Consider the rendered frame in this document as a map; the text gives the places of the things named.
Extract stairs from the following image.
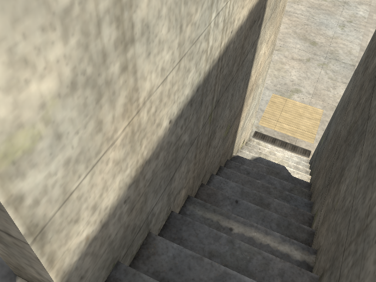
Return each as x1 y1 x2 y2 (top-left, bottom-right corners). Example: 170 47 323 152
105 138 320 282

